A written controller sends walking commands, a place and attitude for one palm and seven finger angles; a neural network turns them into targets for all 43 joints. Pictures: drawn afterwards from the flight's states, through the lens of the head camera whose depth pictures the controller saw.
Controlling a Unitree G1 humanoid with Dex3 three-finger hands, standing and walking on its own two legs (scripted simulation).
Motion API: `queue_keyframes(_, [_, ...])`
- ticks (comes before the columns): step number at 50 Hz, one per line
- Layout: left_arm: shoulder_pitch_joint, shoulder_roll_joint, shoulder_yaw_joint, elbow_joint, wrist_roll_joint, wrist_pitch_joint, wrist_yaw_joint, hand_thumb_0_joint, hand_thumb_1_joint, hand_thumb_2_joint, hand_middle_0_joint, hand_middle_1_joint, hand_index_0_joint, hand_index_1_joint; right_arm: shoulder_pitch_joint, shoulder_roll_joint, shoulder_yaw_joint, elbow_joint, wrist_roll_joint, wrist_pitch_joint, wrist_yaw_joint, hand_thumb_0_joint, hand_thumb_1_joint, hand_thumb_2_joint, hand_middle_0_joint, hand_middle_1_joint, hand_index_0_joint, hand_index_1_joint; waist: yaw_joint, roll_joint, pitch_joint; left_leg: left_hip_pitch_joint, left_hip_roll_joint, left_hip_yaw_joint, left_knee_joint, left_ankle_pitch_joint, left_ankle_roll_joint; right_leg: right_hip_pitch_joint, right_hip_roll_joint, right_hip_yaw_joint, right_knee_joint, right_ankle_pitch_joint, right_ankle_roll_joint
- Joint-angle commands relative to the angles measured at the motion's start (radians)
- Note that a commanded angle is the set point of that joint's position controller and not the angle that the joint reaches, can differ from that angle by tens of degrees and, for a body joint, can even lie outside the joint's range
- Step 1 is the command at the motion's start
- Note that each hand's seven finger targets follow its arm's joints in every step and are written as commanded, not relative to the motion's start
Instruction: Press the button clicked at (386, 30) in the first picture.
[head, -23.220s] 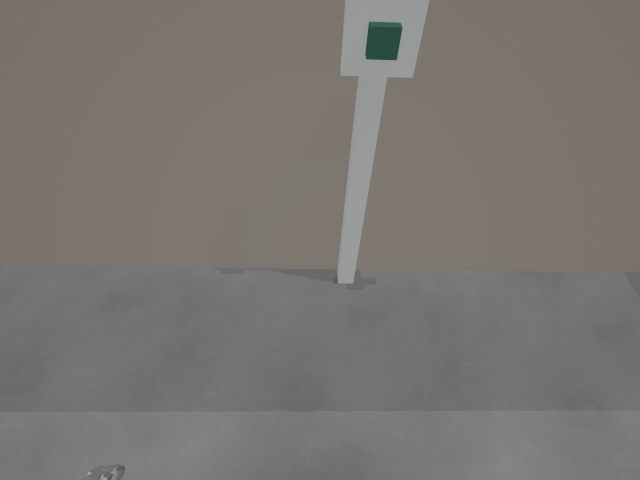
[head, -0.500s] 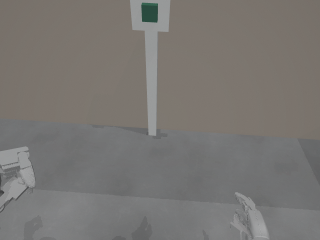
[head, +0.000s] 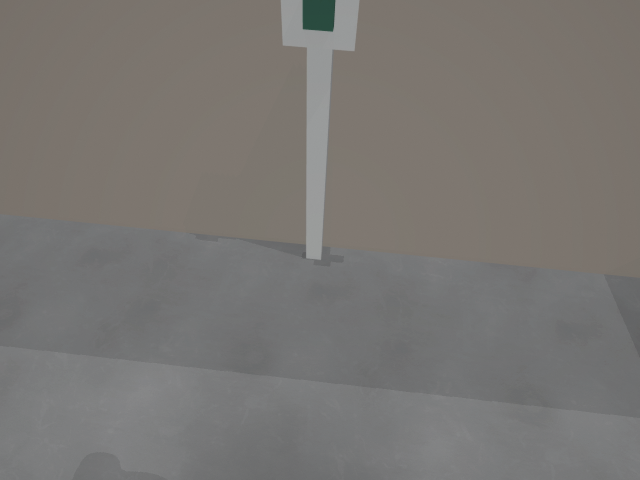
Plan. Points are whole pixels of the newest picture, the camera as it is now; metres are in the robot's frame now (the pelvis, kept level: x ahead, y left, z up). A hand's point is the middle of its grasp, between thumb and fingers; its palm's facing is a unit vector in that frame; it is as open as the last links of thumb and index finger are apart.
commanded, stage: let the arm hang, fingers relaxed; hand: left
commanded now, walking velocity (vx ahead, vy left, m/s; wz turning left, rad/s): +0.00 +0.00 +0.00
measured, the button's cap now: (319, 10) +0.94 +0.07 +0.15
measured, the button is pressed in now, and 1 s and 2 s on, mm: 0 0 0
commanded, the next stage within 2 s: stand and wait in 0.60 s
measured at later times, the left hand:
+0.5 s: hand out of the picture +0.06 +0.19 -0.17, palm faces +0.00 -0.98 -0.22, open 7.3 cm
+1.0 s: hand out of the picture +0.08 +0.21 -0.16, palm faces -0.01 -0.95 -0.31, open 7.3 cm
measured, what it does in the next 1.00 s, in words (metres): stands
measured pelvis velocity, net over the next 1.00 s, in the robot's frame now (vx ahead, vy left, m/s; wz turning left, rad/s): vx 0.03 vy -0.01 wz -0.01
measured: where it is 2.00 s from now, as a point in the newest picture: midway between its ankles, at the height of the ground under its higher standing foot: outside the picture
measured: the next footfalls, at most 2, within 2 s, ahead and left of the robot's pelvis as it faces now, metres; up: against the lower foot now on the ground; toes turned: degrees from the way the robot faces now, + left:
none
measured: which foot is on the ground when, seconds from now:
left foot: down 0.00-1.00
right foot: down 0.00-1.00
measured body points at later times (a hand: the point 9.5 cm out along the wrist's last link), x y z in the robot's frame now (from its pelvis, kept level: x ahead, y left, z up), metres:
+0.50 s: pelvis +0.01 +0.00 +0.00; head +0.02 +0.00 +0.45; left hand +0.06 +0.24 -0.15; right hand +0.03 -0.23 -0.16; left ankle +0.02 +0.10 -0.74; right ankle +0.04 -0.10 -0.74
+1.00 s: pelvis +0.03 -0.01 +0.01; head +0.05 -0.02 +0.45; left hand +0.08 +0.26 -0.14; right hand +0.07 -0.28 -0.15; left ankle +0.02 +0.10 -0.74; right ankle +0.04 -0.10 -0.74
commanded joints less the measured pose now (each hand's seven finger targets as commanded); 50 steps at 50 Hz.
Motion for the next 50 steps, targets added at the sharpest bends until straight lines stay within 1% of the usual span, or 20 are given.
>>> queue_keyframes(1, [-0.02,0.116,0.018,-0.026,-0.005,-0.034,0.009,0.0,0.9,0.9,-0.347,-0.46,-0.347,-0.46,0.026,-0.126,-0.031,-0.025,-0.001,-0.034,-0.014,0.0,-0.9,-0.9,0.2,0.3,0.2,0.3,-0.011,0.028,-0.031,-0.032,0.102,-0.109,-0.13,-0.095,0.021,0.013,-0.109,0.14,-0.111,-0.18,-0.038])
queue_keyframes(4, [-0.009,0.113,0.018,-0.008,-0.003,-0.031,0.012,0.0,0.9,0.9,-0.237,-0.34,-0.237,-0.34,0.036,-0.123,-0.035,-0.009,0.001,-0.033,-0.016,0.0,-0.9,-0.9,0.2,0.3,0.2,0.3,-0.007,0.011,-0.001,-0.049,0.104,-0.111,-0.14,-0.112,0.024,0.002,-0.106,0.135,-0.106,-0.191,-0.036])
queue_keyframes(5, [-0.008,0.109,0.019,-0.004,-0.003,-0.032,0.012,0.0,0.9,0.9,-0.2,-0.3,-0.2,-0.3,0.039,-0.119,-0.034,-0.003,-0.001,-0.035,-0.017,0.0,-0.9,-0.9,0.2,0.3,0.2,0.3,-0.008,0.009,-0.009,-0.043,0.103,-0.111,-0.14,-0.105,0.026,0.006,-0.109,0.137,-0.106,-0.185,-0.038])
queue_keyframes(11, [-0.017,0.095,0.021,0.005,-0.003,-0.036,0.016,0.0,0.9,0.9,-0.2,-0.3,-0.2,-0.3,0.041,-0.101,-0.033,0.013,-0.001,-0.042,-0.019,0.0,-0.9,-0.9,0.2,0.3,0.2,0.3,-0.009,0.013,-0.014,-0.028,0.108,-0.109,-0.146,-0.047,0.023,0.019,-0.109,0.13,-0.086,-0.124,-0.033])
queue_keyframes(13, [-0.025,0.093,0.021,0.004,-0.002,-0.034,0.017,0.0,0.9,0.9,-0.2,-0.3,-0.2,-0.3,0.029,-0.098,-0.033,0.016,-0.001,-0.043,-0.019,0.0,-0.9,-0.9,0.2,0.3,0.2,0.3,-0.007,0.021,0.01,-0.037,0.109,-0.114,-0.155,-0.051,0.022,0.012,-0.109,0.127,-0.084,-0.118,-0.03])
queue_keyframes(15, [-0.032,0.09,0.022,0.004,-0.001,-0.036,0.018,0.0,0.9,0.9,-0.2,-0.3,-0.2,-0.3,0.024,-0.097,-0.034,0.015,-0.001,-0.042,-0.019,0.0,-0.9,-0.9,0.2,0.3,0.2,0.3,-0.009,0.0,0.017,-0.034,0.109,-0.109,-0.153,-0.046,0.021,0.009,-0.109,0.129,-0.09,-0.119,-0.029])
queue_keyframes(16, [-0.037,0.089,0.022,0.0,-0.001,-0.036,0.017,0.0,0.9,0.9,-0.2,-0.3,-0.2,-0.3,0.023,-0.098,-0.034,0.015,-0.002,-0.043,-0.019,0.0,-0.9,-0.9,0.2,0.3,0.2,0.3,-0.01,0.023,0.021,-0.035,0.108,-0.111,-0.158,-0.047,0.02,0.008,-0.11,0.131,-0.089,-0.118,-0.029])
queue_keyframes(17, [-0.04,0.09,0.023,0.001,-0.001,-0.036,0.017,0.0,0.9,0.9,-0.2,-0.3,-0.2,-0.3,0.015,-0.098,-0.034,0.017,-0.002,-0.045,-0.019,0.0,-0.9,-0.9,0.2,0.3,0.2,0.3,-0.008,0.023,0.011,-0.028,0.108,-0.113,-0.158,-0.039,0.02,0.014,-0.109,0.13,-0.086,-0.106,-0.028])
queue_keyframes(18, [-0.044,0.092,0.024,-0.002,0.0,-0.037,0.017,0.0,0.9,0.9,-0.2,-0.3,-0.2,-0.3,0.008,-0.101,-0.036,0.015,-0.001,-0.045,-0.019,0.0,-0.9,-0.9,0.2,0.3,0.2,0.3,-0.009,0.029,0.015,-0.029,0.107,-0.112,-0.159,-0.05,0.019,0.012,-0.11,0.133,-0.092,-0.115,-0.027])
queue_keyframes(21, [-0.059,0.095,0.028,-0.006,0.0,-0.042,0.016,0.0,0.9,0.9,-0.2,-0.3,-0.2,-0.3,-0.005,-0.106,-0.037,0.012,-0.001,-0.05,-0.019,0.0,-0.9,-0.9,0.2,0.3,0.2,0.3,-0.01,0.024,-0.013,-0.009,0.111,-0.109,-0.155,0.001,0.017,0.032,-0.113,0.133,-0.09,-0.072,-0.028])
queue_keyframes(24, [-0.065,0.102,0.03,-0.008,0.0,-0.05,0.017,0.0,0.9,0.9,-0.2,-0.3,-0.2,-0.3,-0.025,-0.121,-0.04,0.007,0.001,-0.054,-0.021,0.0,-0.9,-0.9,0.2,0.3,0.2,0.3,-0.011,0.037,-0.048,0.03,0.114,-0.101,-0.137,0.085,0.014,0.05,-0.117,0.134,-0.085,0.005,-0.029])
queue_keyframes(25, [-0.075,0.104,0.031,-0.008,0.0,-0.051,0.016,0.0,0.9,0.9,-0.2,-0.3,-0.2,-0.3,-0.03,-0.119,-0.04,0.009,0.0,-0.056,-0.022,0.0,-0.9,-0.9,0.2,0.3,0.2,0.3,-0.012,0.029,-0.051,0.035,0.115,-0.1,-0.139,0.101,0.013,0.06,-0.12,0.13,-0.084,0.028,-0.028])
queue_keyframes(26, [-0.082,0.107,0.03,-0.009,-0.001,-0.051,0.016,0.0,0.9,0.9,-0.2,-0.3,-0.2,-0.3,-0.034,-0.125,-0.039,0.009,0.001,-0.055,-0.022,0.0,-0.9,-0.9,0.2,0.3,0.2,0.3,-0.013,0.034,-0.046,0.035,0.117,-0.099,-0.144,0.099,0.011,0.061,-0.121,0.129,-0.086,0.028,-0.027])
queue_keyframes(27, [-0.086,0.109,0.031,-0.009,-0.001,-0.051,0.016,0.0,0.9,0.9,-0.2,-0.3,-0.2,-0.3,-0.04,-0.127,-0.04,0.01,0.001,-0.055,-0.022,0.0,-0.9,-0.9,0.2,0.3,0.2,0.3,-0.013,0.02,-0.042,0.035,0.117,-0.1,-0.147,0.097,0.011,0.061,-0.12,0.13,-0.09,0.025,-0.027])
queue_keyframes(32, [-0.101,0.123,0.031,-0.007,-0.001,-0.052,0.014,0.0,0.9,0.9,-0.2,-0.3,-0.2,-0.3,-0.066,-0.148,-0.041,0.009,0.0,-0.052,-0.022,0.0,-0.9,-0.9,0.2,0.3,0.2,0.3,-0.015,0.031,-0.033,0.052,0.118,-0.095,-0.151,0.089,0.007,0.057,-0.122,0.137,-0.108,0.02,-0.029])
queue_keyframes(34, [-0.106,0.135,0.033,-0.008,-0.001,-0.054,0.014,0.0,0.9,0.9,-0.2,-0.3,-0.2,-0.3,-0.075,-0.162,-0.043,0.008,0.001,-0.052,-0.021,0.0,-0.9,-0.9,0.2,0.3,0.2,0.3,-0.014,0.019,-0.046,0.061,0.119,-0.097,-0.15,0.089,0.008,0.061,-0.121,0.14,-0.113,0.015,-0.029])
queue_keyframes(36, [-0.114,0.141,0.032,-0.006,-0.002,-0.053,0.012,0.0,0.9,0.9,-0.2,-0.3,-0.2,-0.3,-0.084,-0.168,-0.042,0.01,0.0,-0.052,-0.02,0.0,-0.9,-0.9,0.2,0.3,0.2,0.3,-0.014,0.033,-0.04,0.063,0.119,-0.096,-0.157,0.081,0.007,0.06,-0.124,0.145,-0.12,0.006,-0.029])
queue_keyframes(39, [-0.122,0.159,0.035,-0.007,-0.001,-0.057,0.012,0.0,0.9,0.9,-0.2,-0.3,-0.2,-0.3,-0.093,-0.186,-0.044,0.006,0.002,-0.052,-0.02,0.0,-0.9,-0.9,0.2,0.3,0.2,0.3,-0.016,0.008,-0.061,0.079,0.123,-0.094,-0.151,0.107,0.006,0.075,-0.125,0.146,-0.121,0.046,-0.031])
queue_keyframes(43, [-0.136,0.179,0.034,-0.005,-0.004,-0.06,0.011,0.0,0.9,0.9,-0.2,-0.3,-0.2,-0.3,-0.108,-0.206,-0.044,0.009,0.002,-0.054,-0.019,0.0,-0.9,-0.9,0.2,0.3,0.2,0.3,-0.016,0.014,-0.087,0.098,0.127,-0.091,-0.154,0.133,0.003,0.101,-0.132,0.144,-0.12,0.099,-0.032])
queue_keyframes(50, [-0.159,0.205,0.036,-0.004,-0.003,-0.062,0.011,0.0,0.9,0.9,-0.2,-0.3,-0.2,-0.3,-0.136,-0.229,-0.044,0.007,0.002,-0.051,-0.017,0.0,-0.9,-0.9,0.2,0.3,0.2,0.3,-0.016,0.017,-0.074,0.106,0.13,-0.089,-0.161,0.128,0.0,0.099,-0.134,0.151,-0.136,0.099,-0.032])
